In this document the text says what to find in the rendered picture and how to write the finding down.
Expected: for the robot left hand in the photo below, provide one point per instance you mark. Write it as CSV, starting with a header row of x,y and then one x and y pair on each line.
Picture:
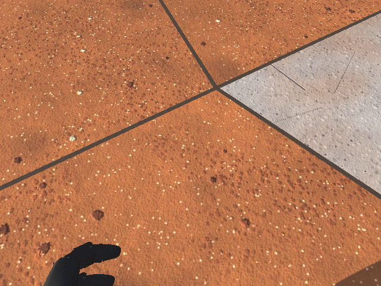
x,y
65,271

